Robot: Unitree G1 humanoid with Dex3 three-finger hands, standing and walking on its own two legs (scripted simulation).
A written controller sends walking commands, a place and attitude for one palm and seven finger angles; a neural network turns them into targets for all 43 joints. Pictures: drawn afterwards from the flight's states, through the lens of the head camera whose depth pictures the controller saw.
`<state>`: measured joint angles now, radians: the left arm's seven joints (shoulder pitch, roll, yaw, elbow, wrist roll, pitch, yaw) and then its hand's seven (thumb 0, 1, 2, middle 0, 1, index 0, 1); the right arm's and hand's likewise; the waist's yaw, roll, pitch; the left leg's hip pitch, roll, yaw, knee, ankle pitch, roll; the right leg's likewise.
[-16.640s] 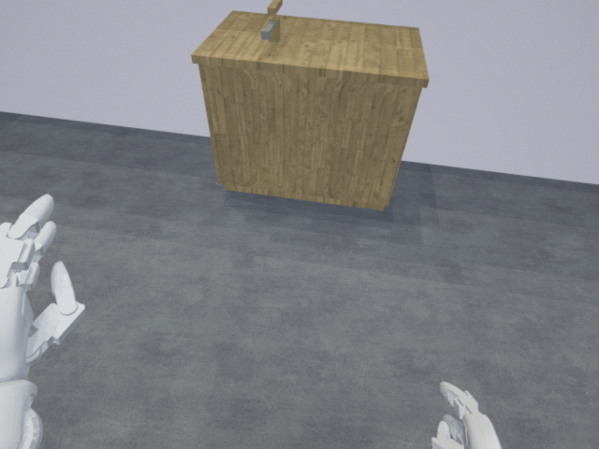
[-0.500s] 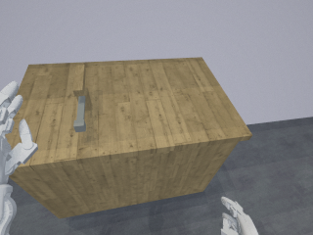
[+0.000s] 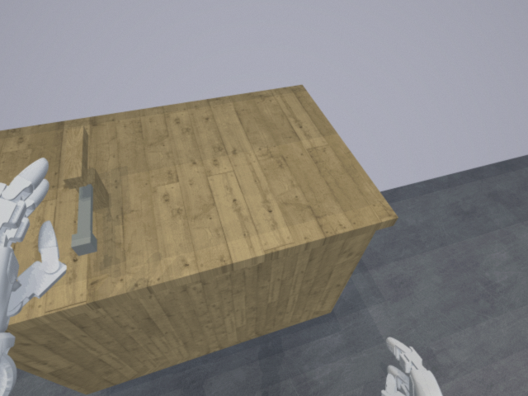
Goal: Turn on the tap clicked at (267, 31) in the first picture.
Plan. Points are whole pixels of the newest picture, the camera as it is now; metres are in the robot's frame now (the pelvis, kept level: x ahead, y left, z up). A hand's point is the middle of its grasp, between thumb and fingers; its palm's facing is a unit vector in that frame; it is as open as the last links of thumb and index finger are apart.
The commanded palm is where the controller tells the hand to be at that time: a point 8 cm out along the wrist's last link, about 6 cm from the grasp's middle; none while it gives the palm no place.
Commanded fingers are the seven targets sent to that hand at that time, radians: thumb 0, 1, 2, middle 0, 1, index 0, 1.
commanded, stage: come to a stop and stand still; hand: left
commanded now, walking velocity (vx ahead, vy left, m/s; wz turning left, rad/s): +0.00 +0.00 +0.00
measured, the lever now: (84, 243) +0.33 +0.31 +0.02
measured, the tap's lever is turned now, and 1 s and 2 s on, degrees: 0 0 0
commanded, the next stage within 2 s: look again from close up in 0.26 s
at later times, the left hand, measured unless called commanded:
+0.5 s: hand (10, 283) +0.20 +0.27 +0.17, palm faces +0.42 -0.86 -0.30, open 7.4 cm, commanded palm +0.14 +0.30 +0.18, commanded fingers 0.00 0.90 0.90 -0.20 -0.30 -0.20 -0.30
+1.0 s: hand out of the picture +0.20 +0.28 +0.18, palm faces +0.40 -0.81 -0.43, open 7.4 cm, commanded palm +0.12 +0.31 +0.18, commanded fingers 0.00 0.90 0.90 -0.20 -0.30 -0.20 -0.30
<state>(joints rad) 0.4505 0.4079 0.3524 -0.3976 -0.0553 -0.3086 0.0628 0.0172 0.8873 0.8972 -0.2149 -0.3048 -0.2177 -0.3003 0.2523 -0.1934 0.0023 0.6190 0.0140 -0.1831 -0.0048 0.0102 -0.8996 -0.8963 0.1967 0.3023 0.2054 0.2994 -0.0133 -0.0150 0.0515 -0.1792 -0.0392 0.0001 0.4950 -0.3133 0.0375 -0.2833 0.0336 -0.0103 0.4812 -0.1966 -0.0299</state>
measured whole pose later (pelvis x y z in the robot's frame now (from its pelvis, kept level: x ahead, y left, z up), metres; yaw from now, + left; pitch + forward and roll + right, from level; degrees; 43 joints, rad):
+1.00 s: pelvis -0.03 +0.02 +0.00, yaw +3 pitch -2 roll -2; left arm 0.29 0.44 0.34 -0.40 0.01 -0.28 0.08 0.02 0.89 0.90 -0.21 -0.30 -0.22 -0.30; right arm 0.29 -0.22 0.06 0.55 0.03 -0.16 -0.05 0.01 -0.90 -0.90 0.20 0.30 0.21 0.30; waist 0.04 -0.03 0.07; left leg -0.20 -0.07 -0.03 0.51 -0.28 0.07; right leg -0.26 0.02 0.00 0.46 -0.21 0.02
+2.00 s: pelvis -0.06 +0.00 +0.00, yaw +4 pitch -1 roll +0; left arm 0.36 0.39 0.35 -0.36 -0.10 -0.30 0.12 0.02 0.89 0.90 -0.21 -0.30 -0.21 -0.30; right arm 0.25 -0.22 0.03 0.64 0.02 -0.21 0.05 0.01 -0.90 -0.90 0.20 0.30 0.21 0.30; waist 0.05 -0.03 0.05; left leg -0.26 -0.08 -0.06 0.51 -0.23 0.05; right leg -0.31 0.01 -0.03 0.46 -0.12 -0.01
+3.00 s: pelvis -0.02 -0.02 -0.02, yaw +5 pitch +1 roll +0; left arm 0.51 0.32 0.35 -0.49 -0.12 -0.18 0.14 0.02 0.89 0.90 -0.22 -0.30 -0.22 -0.30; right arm 0.20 -0.24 0.02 0.63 -0.02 -0.20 -0.01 0.01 -0.90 -0.90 0.20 0.30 0.21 0.30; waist 0.07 0.01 -0.05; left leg -0.37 -0.06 -0.08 0.74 -0.39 0.01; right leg -0.43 0.05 -0.04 0.71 -0.30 -0.06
